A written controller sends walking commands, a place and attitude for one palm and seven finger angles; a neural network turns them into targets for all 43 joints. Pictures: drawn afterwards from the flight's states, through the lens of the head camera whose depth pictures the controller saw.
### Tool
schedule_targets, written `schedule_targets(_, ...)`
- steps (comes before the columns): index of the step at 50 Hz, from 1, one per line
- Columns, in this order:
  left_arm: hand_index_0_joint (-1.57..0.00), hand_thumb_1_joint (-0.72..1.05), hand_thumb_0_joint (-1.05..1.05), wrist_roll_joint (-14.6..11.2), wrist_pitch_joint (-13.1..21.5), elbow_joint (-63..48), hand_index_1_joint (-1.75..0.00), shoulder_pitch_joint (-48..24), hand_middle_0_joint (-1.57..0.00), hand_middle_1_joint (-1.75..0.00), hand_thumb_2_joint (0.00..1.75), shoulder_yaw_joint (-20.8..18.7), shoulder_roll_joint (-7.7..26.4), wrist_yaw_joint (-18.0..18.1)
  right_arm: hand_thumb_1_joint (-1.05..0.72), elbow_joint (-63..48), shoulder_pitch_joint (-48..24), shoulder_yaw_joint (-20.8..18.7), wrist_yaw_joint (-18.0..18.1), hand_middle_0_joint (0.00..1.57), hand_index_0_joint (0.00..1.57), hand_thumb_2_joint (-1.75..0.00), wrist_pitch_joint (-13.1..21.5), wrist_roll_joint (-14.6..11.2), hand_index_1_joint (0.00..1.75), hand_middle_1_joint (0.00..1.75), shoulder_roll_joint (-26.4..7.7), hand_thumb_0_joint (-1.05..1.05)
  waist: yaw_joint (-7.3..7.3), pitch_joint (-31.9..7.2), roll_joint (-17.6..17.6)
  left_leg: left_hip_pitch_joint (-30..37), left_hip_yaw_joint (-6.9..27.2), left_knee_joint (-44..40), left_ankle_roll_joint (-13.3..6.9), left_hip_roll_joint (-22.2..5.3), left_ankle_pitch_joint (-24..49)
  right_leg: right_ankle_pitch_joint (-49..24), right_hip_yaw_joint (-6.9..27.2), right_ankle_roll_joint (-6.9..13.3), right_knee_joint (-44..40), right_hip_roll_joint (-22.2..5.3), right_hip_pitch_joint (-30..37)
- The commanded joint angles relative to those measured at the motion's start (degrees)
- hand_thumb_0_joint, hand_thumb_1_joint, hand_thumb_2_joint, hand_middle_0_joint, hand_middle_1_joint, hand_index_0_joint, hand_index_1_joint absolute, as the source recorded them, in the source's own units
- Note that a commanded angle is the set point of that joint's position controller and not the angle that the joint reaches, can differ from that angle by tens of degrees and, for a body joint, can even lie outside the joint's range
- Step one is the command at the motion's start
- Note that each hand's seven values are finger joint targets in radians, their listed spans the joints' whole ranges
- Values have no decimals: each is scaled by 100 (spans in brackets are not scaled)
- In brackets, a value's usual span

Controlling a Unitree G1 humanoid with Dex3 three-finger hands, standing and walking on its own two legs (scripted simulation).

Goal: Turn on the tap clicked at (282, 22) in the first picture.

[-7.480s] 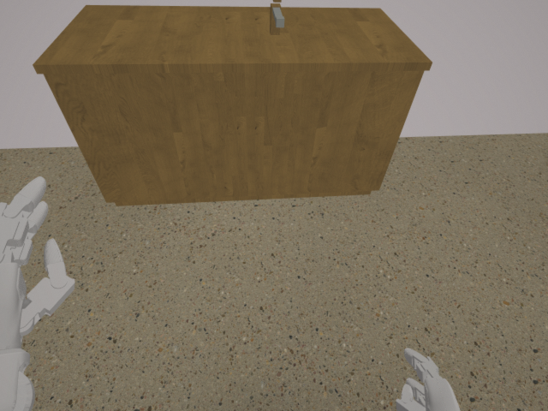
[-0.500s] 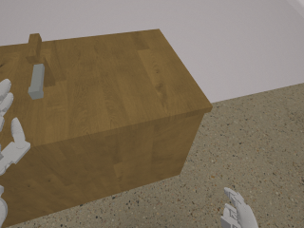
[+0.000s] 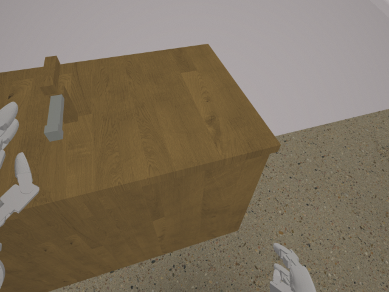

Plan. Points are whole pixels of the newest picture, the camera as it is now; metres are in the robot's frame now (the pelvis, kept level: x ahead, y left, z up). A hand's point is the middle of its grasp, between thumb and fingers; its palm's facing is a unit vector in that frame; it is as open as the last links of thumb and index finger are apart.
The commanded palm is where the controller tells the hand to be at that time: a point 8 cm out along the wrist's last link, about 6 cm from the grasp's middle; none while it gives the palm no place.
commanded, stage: shuffle to correct the standing spot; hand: left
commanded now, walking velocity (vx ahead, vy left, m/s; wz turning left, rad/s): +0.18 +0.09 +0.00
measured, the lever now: (54, 132) +0.41 +0.35 +0.09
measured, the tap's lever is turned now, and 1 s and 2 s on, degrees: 0 0 0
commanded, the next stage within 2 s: come to a stop and stand still in 0.28 s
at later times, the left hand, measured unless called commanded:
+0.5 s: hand (28, 151) +0.28 +0.28 +0.19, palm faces +0.43 -0.78 -0.45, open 7.5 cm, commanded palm +0.22 +0.31 +0.19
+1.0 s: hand (15, 148) +0.29 +0.31 +0.18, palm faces +0.43 -0.82 -0.37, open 7.4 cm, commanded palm +0.23 +0.34 +0.19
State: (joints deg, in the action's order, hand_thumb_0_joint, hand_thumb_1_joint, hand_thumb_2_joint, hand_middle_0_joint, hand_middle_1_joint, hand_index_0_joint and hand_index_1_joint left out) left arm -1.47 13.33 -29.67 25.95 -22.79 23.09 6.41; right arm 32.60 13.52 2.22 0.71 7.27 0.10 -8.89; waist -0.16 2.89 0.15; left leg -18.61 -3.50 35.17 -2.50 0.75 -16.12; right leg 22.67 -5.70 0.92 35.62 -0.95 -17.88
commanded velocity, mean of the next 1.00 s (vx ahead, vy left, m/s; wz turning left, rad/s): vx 0.02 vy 0.02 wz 0.00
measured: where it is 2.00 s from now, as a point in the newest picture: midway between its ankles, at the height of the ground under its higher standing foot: outside the picture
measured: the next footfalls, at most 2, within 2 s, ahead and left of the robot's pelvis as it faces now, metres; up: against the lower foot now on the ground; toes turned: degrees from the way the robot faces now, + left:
left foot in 0.30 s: +0.14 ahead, +0.16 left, +0.00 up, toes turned +3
right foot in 0.50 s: +0.14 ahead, -0.06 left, +0.00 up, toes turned -1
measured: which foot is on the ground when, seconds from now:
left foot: down 0.00-0.00, up 0.02-0.28, down 0.30-1.00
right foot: down 0.00-0.30, up 0.32-0.48, down 0.50-1.00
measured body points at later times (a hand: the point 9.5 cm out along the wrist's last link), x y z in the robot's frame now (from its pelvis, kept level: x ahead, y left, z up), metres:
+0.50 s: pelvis +0.07 +0.03 -0.01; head +0.08 +0.03 +0.44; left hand +0.25 +0.32 +0.21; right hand +0.25 -0.17 -0.09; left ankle +0.10 +0.17 -0.73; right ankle +0.10 -0.06 -0.73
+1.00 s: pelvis +0.08 +0.06 +0.02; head +0.10 +0.07 +0.46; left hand +0.26 +0.35 +0.20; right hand +0.29 -0.15 -0.05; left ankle +0.10 +0.16 -0.73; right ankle +0.10 -0.06 -0.73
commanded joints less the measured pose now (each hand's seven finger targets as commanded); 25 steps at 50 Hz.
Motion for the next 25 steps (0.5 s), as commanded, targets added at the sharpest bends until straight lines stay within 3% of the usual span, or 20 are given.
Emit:
schedule_targets(1, -20, 90, 0, -66, 179, -436, -30, -553, -20, -30, 90, -777, 973, 169, -90, -801, -651, -490, 125, 20, 20, -90, 66, 43, 30, 30, -986, 0, -144, -362, 1434, -2483, 262, 2772, 181, -71, -1423, 1945, 4109, 1238, -2698, -2431, 1373)
schedule_targets(2, -20, 90, 0, -73, 182, -577, -30, -855, -20, -30, 90, -572, 824, 140, -90, -713, -576, -510, 70, 20, 20, -90, 99, 8, 30, 30, -980, 0, -67, -331, 1279, -2489, 537, 3289, 236, -205, -1046, 1856, 4021, 1314, -2678, -2382, 1143)
schedule_targets(3, -20, 90, 0, -80, 216, -651, -30, -862, -20, -30, 90, -469, 755, 132, -90, -641, -524, -485, 55, 20, 20, -90, 124, -22, 30, 30, -994, 0, -24, -267, 881, -2523, 655, 3357, 256, -383, -786, 1125, 3409, 1307, -2404, -2255, 1173)
schedule_targets(4, -20, 90, 0, -32, 236, -520, -30, -660, -20, -30, 90, -485, 737, 156, -90, -536, -494, -417, 77, 20, 20, -90, 90, -9, 30, 30, -942, 0, -46, -290, 499, -2283, 569, 3158, 282, -514, -489, 157, 2526, 1149, -2152, -1944, 1064)
schedule_targets(5, -20, 90, 0, 4, 247, -491, -30, -587, -20, -30, 90, -434, 703, 182, -90, -504, -534, -378, 100, 20, 20, -90, 63, 0, 30, 30, -909, 0, -58, -396, 493, -2052, 440, 2799, 288, -544, -334, -610, 1935, 1013, -1977, -1750, 1046)
schedule_targets(7, -20, 90, 0, 20, 295, -759, -30, -798, -20, -30, 90, -370, 714, 236, -90, -541, -625, -389, 163, 20, 20, -90, 97, 4, 30, 30, -857, 0, -44, -537, 598, -1259, 146, 1617, 230, -546, -193, -1438, 1255, 842, -1722, -1566, 813)
schedule_targets(8, -20, 90, 0, 38, 295, -848, -30, -815, -20, -30, 90, -358, 712, 256, -90, -559, -631, -391, 179, 20, 20, -90, 137, 28, 30, 30, -827, 0, -92, -616, 758, -747, -111, 999, 193, -438, -115, -1483, 1025, 772, -1636, -1448, 691)
schedule_targets(10, -20, 90, 0, 22, 277, -1003, -30, -773, -20, -30, 90, -408, 744, 309, -90, -587, -672, -436, 213, 20, 20, -90, 215, 63, 30, 30, -776, 0, -166, -712, 735, 106, -574, 94, 154, -100, 208, -1241, 915, 659, -1465, -1247, 632)
schedule_targets(12, -20, 90, 0, -11, 299, -1221, -30, -793, -20, -30, 90, -429, 786, 310, -90, -623, -612, -502, 253, 20, 20, -90, 276, 37, 30, 30, -828, 0, -75, -795, 257, 914, -462, -651, 113, -14, 446, -1093, 628, 391, -648, -918, 500)
schedule_targets(13, -20, 90, 0, -23, 336, -1350, -30, -874, -20, -30, 90, -417, 767, 288, -90, -664, -544, -574, 260, 20, 20, -90, 274, 1, 30, 30, -973, 0, -6, -842, -425, 1325, 247, -872, -90, -388, 589, -855, 496, 199, 153, -620, 14)
schedule_targets(14, -20, 90, 0, -41, 378, -1518, -30, -961, -20, -30, 90, -467, 783, 292, -90, -724, -544, -639, 253, 20, 20, -90, 266, -61, 30, 30, -1126, 0, 21, -996, -1375, 1802, 1457, -1071, -477, -1183, 1054, -355, 110, -60, 1178, -94, -712)
schedule_targets(15, -20, 90, 0, -29, 423, -1406, -30, -1016, -20, -30, 90, -530, 871, 280, -90, -768, -520, -639, 219, 20, 20, -90, 269, -68, 30, 30, -1130, 0, 1, -918, -1550, 1612, 2481, -1534, -892, -1699, 1443, 1000, 159, -104, 2080, 201, -1130)
schedule_targets(16, -20, 90, 0, -68, 409, -1095, -30, -818, -20, -30, 90, -760, 1119, 242, -90, -658, -650, -610, 235, 20, 20, -90, 309, -18, 30, 30, -1029, 0, 33, -862, -1839, 1691, 2993, -1802, -1223, -1982, 1114, 1301, 446, -98, 2868, 89, -1608)
schedule_targets(17, -20, 90, 0, -23, 391, -1283, -30, -817, -20, -30, 90, -681, 1025, 228, -90, -655, -600, -586, 209, 20, 20, -90, 308, 2, 30, 30, -908, 0, 61, -797, -1601, 1550, 2901, -1632, -1336, -1944, 1141, 1003, 633, -37, 2929, -94, -1687)
schedule_targets(18, -20, 90, 0, -32, 375, -1318, -30, -652, -20, -30, 90, -668, 954, 199, -90, -608, -588, -599, 182, 20, 20, -90, 303, -30, 30, 30, -925, 0, 39, -782, -1317, 1311, 2423, -1448, -1272, -1817, 1304, 791, 672, -37, 2597, -192, -1557)
schedule_targets(19, -20, 90, 0, -43, 362, -1300, -30, -407, -20, -30, 90, -635, 828, 178, -90, -591, -552, -616, 151, 20, 20, -90, 303, -54, 30, 30, -969, 0, -12, -795, -1194, 976, 1825, -1319, -1102, -1603, 1354, 558, 544, -37, 2059, -188, -1155)
schedule_targets(21, -20, 90, 0, -122, 314, -1273, -30, -34, -20, -30, 90, -703, 818, 197, -90, -645, -634, -502, 107, 20, 20, -90, 323, -83, 30, 30, -920, 0, -66, -942, -1262, 501, 1045, -1108, -731, -1309, 1425, 185, 216, -59, 681, 35, -114)
schedule_targets(23, -20, 90, 0, -105, 239, -1052, -30, -54, -20, -30, 90, -709, 838, 218, -90, -660, -638, -387, 98, 20, 20, -90, 310, -90, 30, 30, -886, 0, -80, -920, -881, -287, 735, -706, -311, -1096, 717, -760, 159, -80, -885, 98, 1168)
schedule_targets(24, -20, 90, 0, -75, 209, -882, -30, -169, -20, -30, 90, -726, 908, 226, -90, -637, -612, -364, 109, 20, 20, -90, 294, -76, 30, 30, -824, 0, -27, -904, -102, -535, 398, -139, -62, -714, 187, -1144, 756, 25, -1450, -188, 1520)
schedule_targets(25, -20, 90, 0, -76, 159, -767, -30, -332, -20, -30, 90, -776, 1019, 244, -90, -648, -597, -359, 113, 20, 20, -90, 282, -42, 30, 30, -785, 0, 49, -885, 769, -773, -18, 643, 191, -158, -509, -1357, 2057, 386, -1854, -954, 1393)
